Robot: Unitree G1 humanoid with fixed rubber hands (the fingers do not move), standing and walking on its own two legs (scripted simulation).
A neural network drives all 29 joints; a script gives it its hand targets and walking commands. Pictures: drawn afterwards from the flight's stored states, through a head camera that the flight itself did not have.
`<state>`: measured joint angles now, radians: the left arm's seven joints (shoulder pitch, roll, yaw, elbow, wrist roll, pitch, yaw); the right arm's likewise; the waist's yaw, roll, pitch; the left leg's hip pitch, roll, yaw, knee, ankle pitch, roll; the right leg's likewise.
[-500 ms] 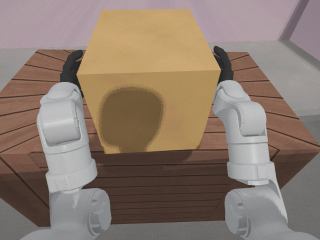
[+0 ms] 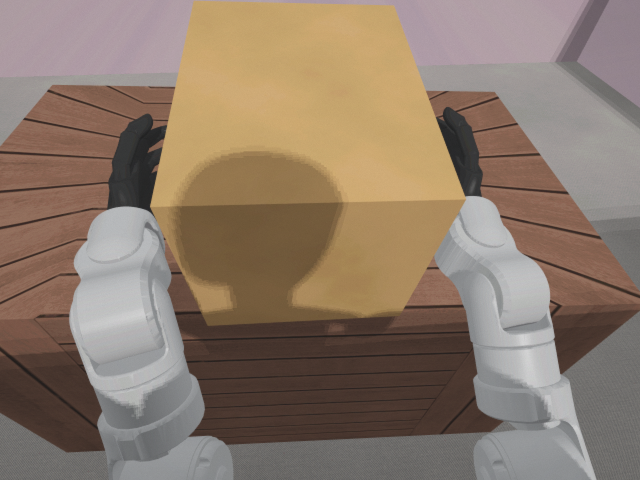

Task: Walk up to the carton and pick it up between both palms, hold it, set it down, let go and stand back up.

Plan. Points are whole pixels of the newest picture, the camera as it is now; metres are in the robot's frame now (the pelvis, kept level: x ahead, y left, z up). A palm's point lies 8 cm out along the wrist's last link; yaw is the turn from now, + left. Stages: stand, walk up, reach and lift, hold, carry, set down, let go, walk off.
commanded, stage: hold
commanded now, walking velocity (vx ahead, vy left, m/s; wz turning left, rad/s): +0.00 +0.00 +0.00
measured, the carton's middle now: (301, 165) +0.40 +0.00 +0.21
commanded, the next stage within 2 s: none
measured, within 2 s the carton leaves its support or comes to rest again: neither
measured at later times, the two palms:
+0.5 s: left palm (114, 220) +0.30 +0.16 +0.23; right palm (452, 191) +0.32 -0.14 +0.24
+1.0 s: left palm (171, 195) +0.35 +0.13 +0.22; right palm (471, 178) +0.36 -0.18 +0.22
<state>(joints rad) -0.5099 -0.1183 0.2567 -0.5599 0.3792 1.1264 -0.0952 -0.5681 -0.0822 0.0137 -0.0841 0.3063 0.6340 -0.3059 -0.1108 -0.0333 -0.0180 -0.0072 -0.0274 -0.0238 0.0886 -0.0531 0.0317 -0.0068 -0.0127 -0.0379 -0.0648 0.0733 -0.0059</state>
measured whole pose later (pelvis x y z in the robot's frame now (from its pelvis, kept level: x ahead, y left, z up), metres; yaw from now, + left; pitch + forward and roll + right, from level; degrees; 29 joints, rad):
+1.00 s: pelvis -0.01 -0.03 +0.00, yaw +0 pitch +1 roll +0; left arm -0.61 -0.02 0.30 -0.17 0.22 1.01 -0.05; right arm -0.73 -0.07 -0.04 0.13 0.22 0.76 -0.32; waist -0.07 0.03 -0.08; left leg 0.03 0.03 -0.03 -0.05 -0.01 -0.01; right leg -0.05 0.04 -0.05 -0.04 0.06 -0.04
